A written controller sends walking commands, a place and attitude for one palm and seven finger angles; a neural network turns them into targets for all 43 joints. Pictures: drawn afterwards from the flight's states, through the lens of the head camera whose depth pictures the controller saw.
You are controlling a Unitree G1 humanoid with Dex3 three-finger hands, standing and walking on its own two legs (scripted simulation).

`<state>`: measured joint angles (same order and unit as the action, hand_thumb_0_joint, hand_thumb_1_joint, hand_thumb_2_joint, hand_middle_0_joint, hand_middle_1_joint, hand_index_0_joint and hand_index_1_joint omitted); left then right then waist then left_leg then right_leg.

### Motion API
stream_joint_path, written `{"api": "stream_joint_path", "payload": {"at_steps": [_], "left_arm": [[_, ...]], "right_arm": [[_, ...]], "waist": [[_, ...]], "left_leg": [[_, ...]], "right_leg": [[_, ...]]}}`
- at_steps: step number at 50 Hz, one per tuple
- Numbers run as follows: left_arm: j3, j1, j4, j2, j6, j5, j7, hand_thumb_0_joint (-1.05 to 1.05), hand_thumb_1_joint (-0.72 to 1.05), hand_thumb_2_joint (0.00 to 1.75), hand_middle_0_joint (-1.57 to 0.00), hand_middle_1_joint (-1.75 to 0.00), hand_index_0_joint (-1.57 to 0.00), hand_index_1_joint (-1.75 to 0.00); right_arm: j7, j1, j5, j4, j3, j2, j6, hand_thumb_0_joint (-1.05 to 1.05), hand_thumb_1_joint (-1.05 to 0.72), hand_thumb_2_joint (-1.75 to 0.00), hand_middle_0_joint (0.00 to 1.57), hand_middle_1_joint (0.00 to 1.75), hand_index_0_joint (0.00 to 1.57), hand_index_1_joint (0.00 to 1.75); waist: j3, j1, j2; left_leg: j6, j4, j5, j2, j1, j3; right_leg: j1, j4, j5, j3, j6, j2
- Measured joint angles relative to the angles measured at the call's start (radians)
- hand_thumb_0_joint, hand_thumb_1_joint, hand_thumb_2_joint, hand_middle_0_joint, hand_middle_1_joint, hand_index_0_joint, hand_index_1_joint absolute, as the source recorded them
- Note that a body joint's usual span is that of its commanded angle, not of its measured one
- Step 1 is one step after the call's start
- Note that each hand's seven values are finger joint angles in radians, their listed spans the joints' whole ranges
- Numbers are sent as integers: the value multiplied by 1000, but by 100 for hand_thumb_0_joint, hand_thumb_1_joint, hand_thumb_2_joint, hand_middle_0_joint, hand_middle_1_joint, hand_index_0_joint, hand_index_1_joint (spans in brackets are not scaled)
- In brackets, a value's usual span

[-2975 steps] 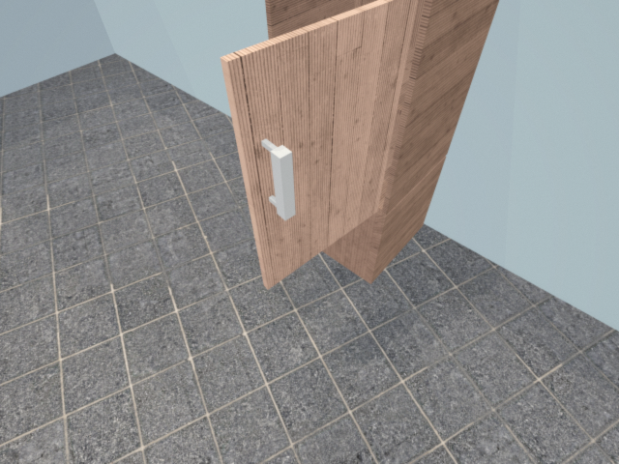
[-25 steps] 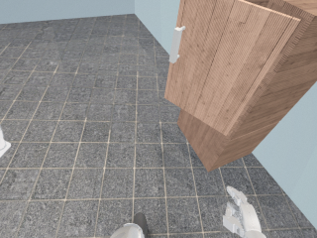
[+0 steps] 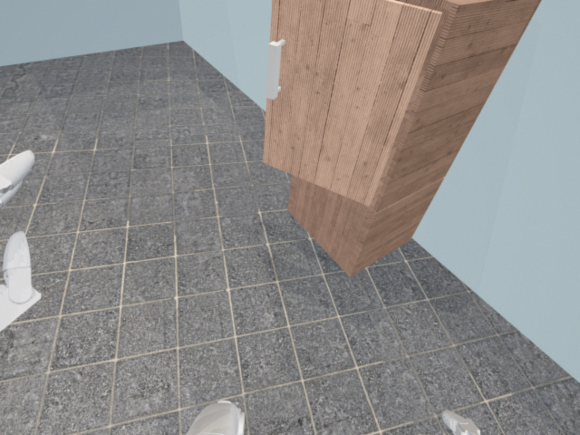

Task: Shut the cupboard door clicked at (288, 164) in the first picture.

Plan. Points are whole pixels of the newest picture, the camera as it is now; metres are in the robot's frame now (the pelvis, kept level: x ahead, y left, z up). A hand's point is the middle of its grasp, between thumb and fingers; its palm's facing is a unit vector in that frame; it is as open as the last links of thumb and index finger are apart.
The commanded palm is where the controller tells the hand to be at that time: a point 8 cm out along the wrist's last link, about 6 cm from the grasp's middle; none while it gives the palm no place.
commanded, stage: stop stepping back and stand still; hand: left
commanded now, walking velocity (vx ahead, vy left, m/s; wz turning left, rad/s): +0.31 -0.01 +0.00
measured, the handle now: (276, 69) +1.03 +0.10 +0.04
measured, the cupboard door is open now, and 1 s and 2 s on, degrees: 27 27 27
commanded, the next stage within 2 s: let the arm hang, fingers relaxed in 1.16 s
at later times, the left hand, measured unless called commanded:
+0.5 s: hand out of the picture +0.16 +0.29 +0.18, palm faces +0.51 -0.71 -0.49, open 7.4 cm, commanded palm +0.09 +0.32 +0.19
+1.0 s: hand (33, 253) +0.24 +0.29 +0.17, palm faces +0.38 -0.78 -0.50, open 7.4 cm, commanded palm +0.17 +0.34 +0.19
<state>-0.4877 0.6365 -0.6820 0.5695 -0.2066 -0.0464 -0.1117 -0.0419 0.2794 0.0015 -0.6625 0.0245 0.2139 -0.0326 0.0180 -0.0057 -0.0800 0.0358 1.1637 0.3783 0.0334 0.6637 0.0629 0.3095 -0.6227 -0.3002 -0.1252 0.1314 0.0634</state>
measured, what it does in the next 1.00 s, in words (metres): steps on the spot: left foot, then left foot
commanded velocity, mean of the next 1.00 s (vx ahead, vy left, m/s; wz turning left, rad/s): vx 0.07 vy -0.03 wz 0.00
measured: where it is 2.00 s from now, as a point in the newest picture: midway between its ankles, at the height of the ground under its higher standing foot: outside the picture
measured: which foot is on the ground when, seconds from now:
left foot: up 0.00-0.16, down 0.18-0.40, up 0.42-0.66, down 0.68-1.00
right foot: down 0.00-1.00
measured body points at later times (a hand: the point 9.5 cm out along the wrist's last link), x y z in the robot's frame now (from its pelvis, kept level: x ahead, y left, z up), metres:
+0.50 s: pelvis -0.03 +0.01 +0.00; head -0.03 +0.02 +0.45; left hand +0.12 +0.33 +0.21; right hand +0.11 -0.20 -0.11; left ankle -0.07 +0.14 -0.68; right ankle +0.00 -0.06 -0.72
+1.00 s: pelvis +0.04 +0.03 +0.01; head +0.07 +0.04 +0.46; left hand +0.21 +0.33 +0.20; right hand +0.21 -0.18 -0.07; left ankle +0.02 +0.14 -0.72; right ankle +0.00 -0.06 -0.72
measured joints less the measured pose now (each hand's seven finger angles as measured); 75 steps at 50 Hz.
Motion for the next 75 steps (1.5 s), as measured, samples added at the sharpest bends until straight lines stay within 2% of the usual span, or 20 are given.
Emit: {"api": "stream_joint_path", "payload": {"at_steps": [4,9,11,14,18,21,23,26,28,34,38,43,51,58,63,65,67,69,72,75], "left_arm": [[8,-158,176,-63,-1,14,-37,1,88,90,-22,-30,-22,-31],[42,-183,259,-174,40,10,-83,1,89,90,-21,-30,-21,-31],[63,-175,262,-175,41,23,-75,1,90,90,-21,-30,-21,-30],[80,-125,239,-158,39,37,-46,2,90,90,-21,-30,-20,-30],[72,-75,175,-132,27,42,-36,2,89,90,-21,-30,-21,-31],[39,-84,159,-101,10,43,-51,2,89,90,-21,-30,-21,-31],[44,-122,179,-112,8,40,-61,2,89,90,-21,-30,-21,-31],[56,-137,206,-157,9,34,-69,1,89,90,-21,-30,-21,-31],[60,-111,203,-180,9,28,-72,1,89,90,-21,-30,-21,-31],[87,-93,129,-164,-1,21,-72,2,89,90,-21,-30,-21,-31],[56,-113,135,-130,-17,23,-67,2,89,90,-22,-30,-21,-31],[30,-107,173,-124,-7,15,-61,2,89,90,-21,-30,-21,-31],[82,-46,157,-135,29,-1,-49,2,89,90,-21,-30,-21,-31],[58,-29,156,-110,30,-7,-50,2,89,90,-22,-30,-21,-31],[58,-43,183,-127,32,-6,-57,2,89,90,-22,-30,-21,-31],[140,-130,325,-132,36,21,-18,1,89,90,-21,-30,-21,-31],[246,-234,555,-171,112,42,35,1,90,90,-21,-30,-20,-30],[334,-305,804,-228,188,54,71,1,90,90,-20,-30,-20,-30],[440,-349,1110,-302,252,65,105,1,91,90,-20,-30,-20,-30],[506,-342,1317,-365,270,65,114,1,91,90,-20,-30,-20,-30]], "right_arm": [[-33,39,-4,-48,-4,-13,14,1,-90,-90,20,30,20,30],[-51,34,3,6,-12,24,-31,1,-90,-90,20,30,20,30],[-49,8,3,7,-17,-3,-36,1,-90,-90,20,30,20,30],[-30,-2,7,10,-35,-48,-38,1,-90,-90,20,30,20,30],[-14,9,5,29,-53,-74,-35,1,-90,-89,20,30,21,30],[-10,1,2,34,-55,-69,-25,1,-90,-89,20,30,21,30],[-10,-28,-2,6,-43,-54,-10,1,-90,-89,20,30,21,30],[-6,-54,0,-22,-30,-29,7,1,-90,-89,20,30,21,30],[-9,-60,2,-14,-28,-15,13,1,-90,-89,20,30,21,30],[-34,-56,6,29,-13,21,-10,1,-90,-89,20,30,21,30],[-41,-77,-1,37,-9,1,-18,1,-90,-90,20,30,20,30],[-27,-90,-13,66,-30,-20,-37,1,-90,-90,20,30,20,30],[-12,-108,-24,79,-54,-42,2,1,-90,-89,20,30,21,30],[-21,-90,-26,80,-51,-34,25,1,-90,-89,20,30,21,30],[-26,-72,-28,72,-39,-14,28,1,-90,-89,20,30,21,30],[12,-69,-26,34,-27,25,-11,1,-90,-90,20,30,20,30],[41,-86,-12,-18,-21,75,-12,0,-90,-90,20,30,20,30],[50,-106,0,-56,-19,106,6,0,-90,-90,20,30,20,30],[51,-116,13,-98,-25,106,29,0,-90,-90,20,30,20,30],[50,-92,21,-141,-39,68,47,0,-91,-90,20,30,20,30]], "waist": [[93,8,-2],[97,40,51],[58,46,25],[39,52,13],[19,34,51],[5,13,85],[-20,5,102],[-36,-6,91],[-37,-3,76],[-48,11,55],[-47,4,19],[-38,14,59],[-38,27,77],[-27,32,67],[-12,30,72],[0,17,96],[16,4,132],[24,10,161],[5,29,159],[-26,41,105]], "left_leg": [[-33,-122,41,50,-151,-3],[-76,-603,54,40,-445,-6],[-38,-586,-3,15,-450,1],[-12,-604,-32,17,-470,4],[-5,-583,-16,57,-457,-11],[-24,-447,74,83,-380,-31],[-39,-273,131,62,-302,-59],[-38,-117,99,18,-221,-42],[-38,-165,67,10,-213,-14],[-54,-564,-89,17,-338,7],[-52,-564,-93,3,-359,30],[-46,-603,-90,17,-369,30],[-45,-613,-73,17,-387,54],[-47,-617,-72,18,-397,58],[-52,-624,-85,18,-397,60],[-59,-604,-87,11,-371,52],[-70,-581,-85,1,-346,52],[-82,-568,-86,-8,-330,57],[-89,-578,-100,-19,-337,66],[-86,-604,-121,-26,-361,71]], "right_leg": [[21,40,-59,-11,-13,-25],[79,-12,-29,2,-69,-54],[118,-139,-75,45,-101,-61],[153,-245,-62,45,-117,-55],[80,-99,-32,6,-126,-49],[30,-1,-22,1,-84,-28],[40,-30,-9,-16,-49,-26],[15,2,1,-7,-46,-39],[-6,36,13,6,-52,-47],[-50,36,-19,-8,-75,-47],[-60,22,-48,26,-99,-59],[-94,116,-14,27,-91,-38],[-97,115,-27,52,-98,-40],[-108,124,-25,57,-99,-39],[-112,141,-5,59,-103,-37],[-89,118,-6,48,-109,-47],[-61,85,-16,48,-115,-59],[-38,57,-21,51,-122,-71],[-31,41,-18,60,-125,-82],[-43,44,-10,64,-122,-87]]}}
